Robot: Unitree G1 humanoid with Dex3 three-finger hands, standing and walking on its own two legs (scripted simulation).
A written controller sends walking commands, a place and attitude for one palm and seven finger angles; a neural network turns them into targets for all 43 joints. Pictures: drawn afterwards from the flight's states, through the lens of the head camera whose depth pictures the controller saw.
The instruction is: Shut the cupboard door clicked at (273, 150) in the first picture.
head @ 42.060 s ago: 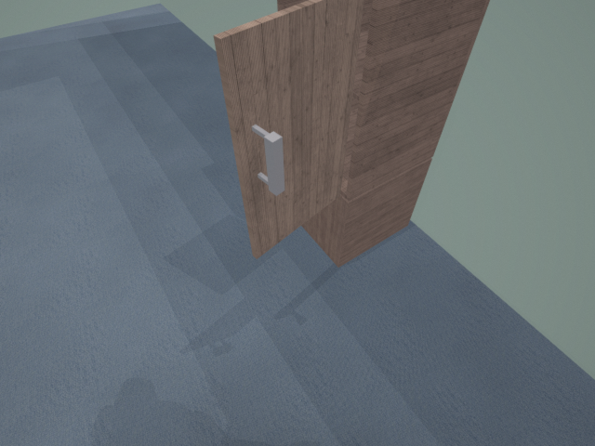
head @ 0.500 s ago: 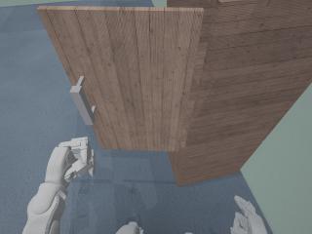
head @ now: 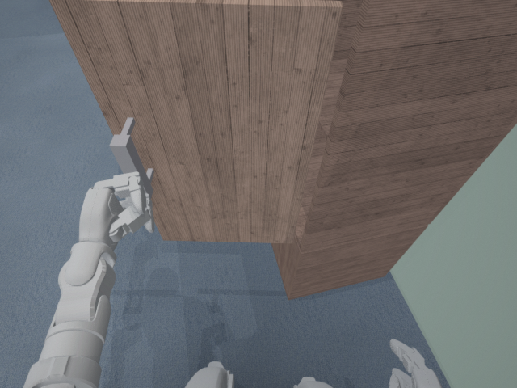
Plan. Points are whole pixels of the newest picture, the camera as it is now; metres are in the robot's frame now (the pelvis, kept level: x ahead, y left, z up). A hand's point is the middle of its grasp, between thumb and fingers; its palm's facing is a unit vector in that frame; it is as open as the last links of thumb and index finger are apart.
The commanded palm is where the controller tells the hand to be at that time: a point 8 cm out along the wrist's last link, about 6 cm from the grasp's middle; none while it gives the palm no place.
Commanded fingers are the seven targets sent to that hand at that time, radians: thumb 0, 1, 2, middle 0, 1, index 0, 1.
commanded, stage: bring the fist close to the handle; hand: left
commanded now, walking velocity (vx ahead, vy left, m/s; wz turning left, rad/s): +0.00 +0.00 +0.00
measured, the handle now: (137, 160) +0.47 +0.23 +0.07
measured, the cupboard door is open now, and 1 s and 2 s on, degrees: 75 71 54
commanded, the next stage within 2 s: push the door shut along its arc in 0.50 s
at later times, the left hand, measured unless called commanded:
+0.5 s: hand (145, 205) +0.37 +0.19 +0.07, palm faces +0.03 -1.00 +0.00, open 3.1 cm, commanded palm +0.35 +0.24 +0.07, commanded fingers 0.00 0.90 0.90 -1.30 -1.50 -1.30 -1.50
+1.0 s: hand (154, 185) +0.41 +0.19 +0.07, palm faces -0.06 -1.00 -0.02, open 3.1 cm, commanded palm +0.41 +0.23 +0.07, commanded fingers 0.00 0.90 0.90 -1.30 -1.50 -1.30 -1.50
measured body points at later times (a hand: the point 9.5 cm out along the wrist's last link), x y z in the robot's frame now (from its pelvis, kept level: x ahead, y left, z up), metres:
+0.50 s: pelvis +0.00 +0.00 +0.00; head +0.06 +0.00 +0.45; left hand +0.37 +0.25 +0.07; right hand +0.11 -0.26 -0.10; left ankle +0.04 +0.10 -0.67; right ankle +0.00 -0.10 -0.67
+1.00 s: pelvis -0.01 +0.00 -0.01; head +0.07 +0.00 +0.44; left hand +0.41 +0.24 +0.07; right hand +0.09 -0.26 -0.12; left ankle +0.04 +0.10 -0.67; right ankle +0.00 -0.10 -0.67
